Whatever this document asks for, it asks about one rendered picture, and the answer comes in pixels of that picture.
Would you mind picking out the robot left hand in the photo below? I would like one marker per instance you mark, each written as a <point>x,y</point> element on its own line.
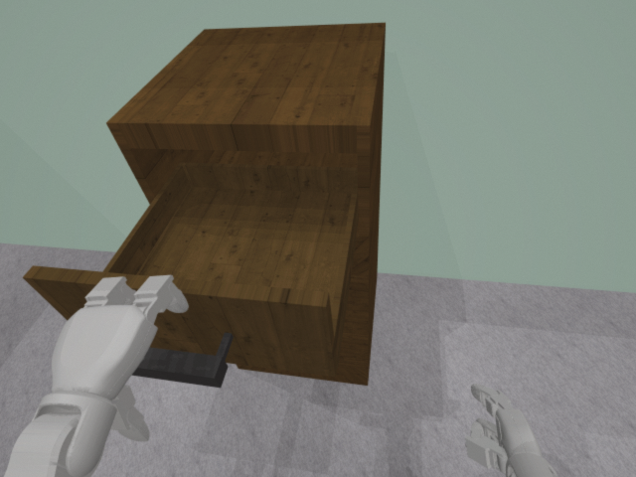
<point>102,344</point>

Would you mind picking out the robot right hand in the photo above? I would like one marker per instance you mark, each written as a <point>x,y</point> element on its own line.
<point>491,445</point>

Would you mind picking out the cabinet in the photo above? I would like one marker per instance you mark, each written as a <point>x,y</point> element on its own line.
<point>289,96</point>

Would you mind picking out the handle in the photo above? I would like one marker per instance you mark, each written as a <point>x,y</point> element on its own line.
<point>186,367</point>

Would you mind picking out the robot left forearm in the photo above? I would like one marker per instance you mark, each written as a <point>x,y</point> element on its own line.
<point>66,437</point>

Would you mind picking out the robot right forearm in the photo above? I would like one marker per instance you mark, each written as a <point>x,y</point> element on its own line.
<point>528,465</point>

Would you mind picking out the drawer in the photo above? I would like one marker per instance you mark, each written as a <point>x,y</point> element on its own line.
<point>264,252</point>

